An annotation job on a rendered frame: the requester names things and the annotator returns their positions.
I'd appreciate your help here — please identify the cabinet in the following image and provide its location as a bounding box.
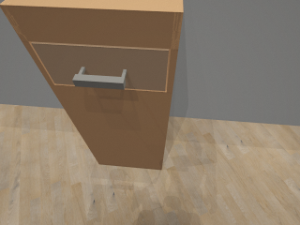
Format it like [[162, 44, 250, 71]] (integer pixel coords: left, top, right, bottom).
[[0, 0, 184, 170]]

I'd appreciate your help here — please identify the handle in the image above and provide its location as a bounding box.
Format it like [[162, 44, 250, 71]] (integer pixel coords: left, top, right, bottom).
[[72, 67, 127, 90]]

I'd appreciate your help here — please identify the drawer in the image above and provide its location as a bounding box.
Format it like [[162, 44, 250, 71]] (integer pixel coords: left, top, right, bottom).
[[31, 41, 169, 91]]

